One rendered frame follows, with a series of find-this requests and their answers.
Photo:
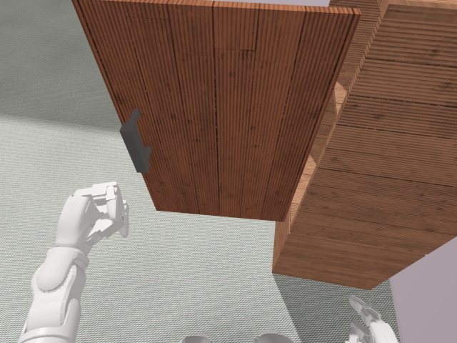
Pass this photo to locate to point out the cupboard door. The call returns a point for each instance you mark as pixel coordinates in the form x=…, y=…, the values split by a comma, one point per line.
x=231, y=94

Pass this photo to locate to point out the left robot forearm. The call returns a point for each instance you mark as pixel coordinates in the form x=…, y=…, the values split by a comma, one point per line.
x=56, y=287

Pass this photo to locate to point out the robot right hand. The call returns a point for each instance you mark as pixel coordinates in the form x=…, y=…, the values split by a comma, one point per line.
x=378, y=332

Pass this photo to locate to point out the robot right shin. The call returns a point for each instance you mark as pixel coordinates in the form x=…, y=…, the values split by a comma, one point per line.
x=269, y=331

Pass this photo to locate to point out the handle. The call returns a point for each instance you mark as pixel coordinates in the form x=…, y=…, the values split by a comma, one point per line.
x=132, y=140

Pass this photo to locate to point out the robot left hand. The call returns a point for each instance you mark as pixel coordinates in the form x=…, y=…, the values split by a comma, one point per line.
x=76, y=227

